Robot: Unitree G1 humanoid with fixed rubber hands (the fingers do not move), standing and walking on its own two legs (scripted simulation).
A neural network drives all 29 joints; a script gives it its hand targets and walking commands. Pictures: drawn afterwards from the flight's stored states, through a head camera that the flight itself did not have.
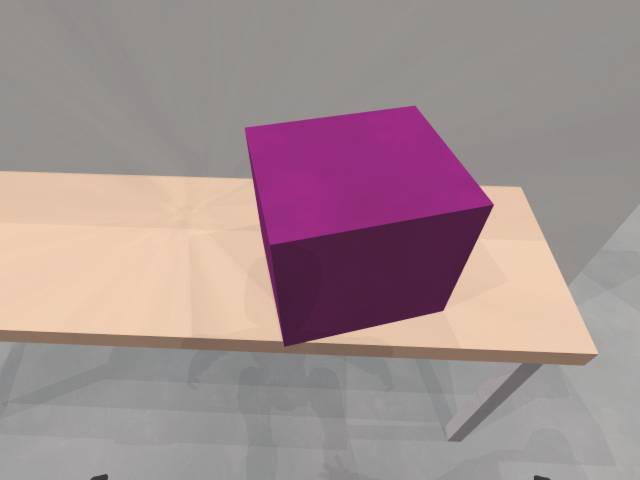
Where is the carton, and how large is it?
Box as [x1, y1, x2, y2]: [245, 106, 493, 346]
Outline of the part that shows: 415,106 245,128 261,233 284,346 443,310 493,204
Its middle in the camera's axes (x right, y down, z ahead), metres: +0.05 -0.03 +0.64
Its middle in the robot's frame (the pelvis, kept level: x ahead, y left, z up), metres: +0.50 -0.04 +0.01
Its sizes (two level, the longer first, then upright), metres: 0.286 0.249 0.257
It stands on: a table, 0.67 m high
